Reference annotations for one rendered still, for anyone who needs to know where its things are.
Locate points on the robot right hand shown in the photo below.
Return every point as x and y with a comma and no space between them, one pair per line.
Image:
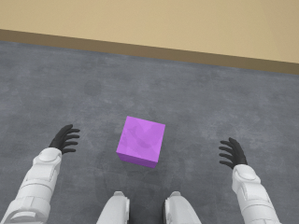
237,152

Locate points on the robot left hand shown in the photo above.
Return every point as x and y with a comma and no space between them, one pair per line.
60,138

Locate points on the robot right forearm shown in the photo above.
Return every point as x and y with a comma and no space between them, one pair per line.
254,202

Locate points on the left robot shin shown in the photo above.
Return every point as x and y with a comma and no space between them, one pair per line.
119,193

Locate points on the carton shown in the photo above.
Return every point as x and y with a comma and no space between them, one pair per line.
141,142

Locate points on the robot left forearm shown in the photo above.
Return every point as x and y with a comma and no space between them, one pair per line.
32,203

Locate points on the robot left thigh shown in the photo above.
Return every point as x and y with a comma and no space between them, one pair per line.
116,211

